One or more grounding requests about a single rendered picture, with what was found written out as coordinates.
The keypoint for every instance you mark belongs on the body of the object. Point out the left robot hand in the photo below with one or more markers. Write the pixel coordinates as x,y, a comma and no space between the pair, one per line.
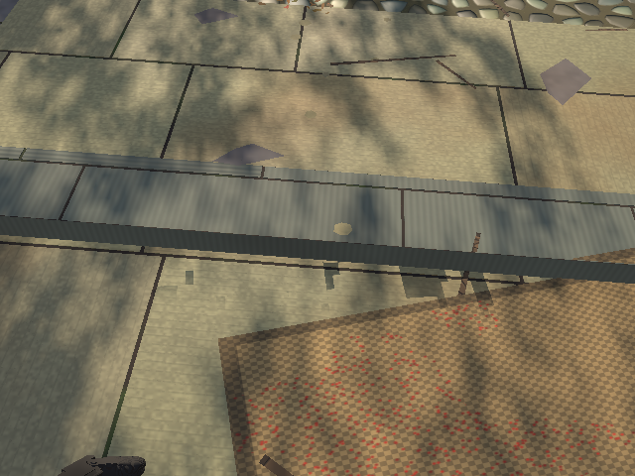
106,466

